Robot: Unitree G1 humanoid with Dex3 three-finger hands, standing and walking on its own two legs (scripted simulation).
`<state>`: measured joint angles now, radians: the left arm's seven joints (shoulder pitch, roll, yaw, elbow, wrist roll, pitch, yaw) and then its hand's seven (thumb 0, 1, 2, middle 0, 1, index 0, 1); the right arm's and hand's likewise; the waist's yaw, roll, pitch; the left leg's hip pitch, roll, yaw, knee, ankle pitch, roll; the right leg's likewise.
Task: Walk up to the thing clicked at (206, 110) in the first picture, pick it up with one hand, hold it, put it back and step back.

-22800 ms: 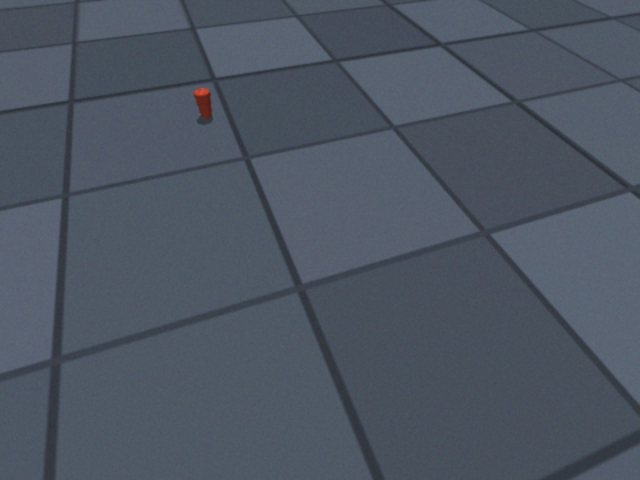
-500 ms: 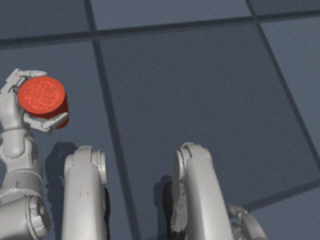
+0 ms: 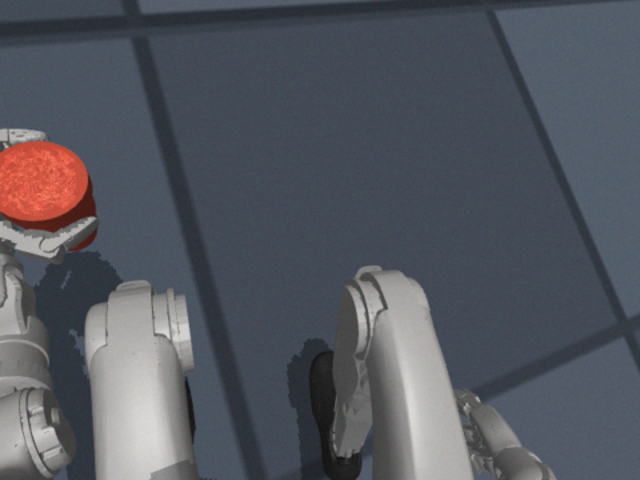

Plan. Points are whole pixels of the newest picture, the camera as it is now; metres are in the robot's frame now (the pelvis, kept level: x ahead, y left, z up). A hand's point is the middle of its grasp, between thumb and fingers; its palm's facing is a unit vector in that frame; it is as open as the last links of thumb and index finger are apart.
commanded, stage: crouch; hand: left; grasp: from the side
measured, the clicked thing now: (57, 209) +0.42 +0.27 -0.11
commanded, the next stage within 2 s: lower in 0.06 s
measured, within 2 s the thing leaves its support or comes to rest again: neither
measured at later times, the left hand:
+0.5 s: hand (67, 213) +0.43 +0.27 -0.15, palm faces +0.28 -0.96 -0.03, open 11.3 cm
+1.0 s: hand (73, 221) +0.43 +0.28 -0.19, palm faces +0.31 -0.95 -0.03, open 11.3 cm
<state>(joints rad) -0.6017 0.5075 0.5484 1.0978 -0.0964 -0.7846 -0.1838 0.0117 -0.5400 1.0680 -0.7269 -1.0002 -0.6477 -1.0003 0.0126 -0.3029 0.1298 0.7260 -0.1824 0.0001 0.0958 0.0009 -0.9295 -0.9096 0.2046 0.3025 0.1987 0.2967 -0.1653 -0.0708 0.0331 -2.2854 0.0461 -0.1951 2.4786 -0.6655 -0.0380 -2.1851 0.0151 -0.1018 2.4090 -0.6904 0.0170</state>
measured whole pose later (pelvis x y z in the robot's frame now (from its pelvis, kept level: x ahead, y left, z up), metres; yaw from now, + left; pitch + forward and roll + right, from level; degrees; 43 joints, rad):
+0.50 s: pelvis +0.00 +0.00 -0.02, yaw -3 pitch +21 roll -11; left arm -0.59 0.63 0.59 1.22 -0.10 -0.90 -0.14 0.01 -0.54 1.07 -0.73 -0.99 -0.65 -0.99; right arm -0.08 -0.33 0.27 0.67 -0.25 0.01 0.12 0.00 -0.94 -0.91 0.21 0.30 0.20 0.30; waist -0.22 -0.15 0.17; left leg -2.28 0.04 -0.28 2.57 -0.68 -0.05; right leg -2.15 0.04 -0.16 2.45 -0.67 0.03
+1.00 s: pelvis -0.01 +0.01 -0.03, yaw -6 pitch +16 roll -14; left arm -0.58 0.73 0.60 1.30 -0.10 -0.99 -0.07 0.01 -0.55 1.07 -0.74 -0.99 -0.66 -0.98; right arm -0.16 -0.36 0.39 0.62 -0.33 0.00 0.13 0.00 -0.93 -0.91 0.21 0.30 0.20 0.30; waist -0.23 -0.23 0.27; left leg -2.25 0.04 -0.35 2.63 -0.70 -0.04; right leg -2.10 0.06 -0.21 2.45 -0.66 0.05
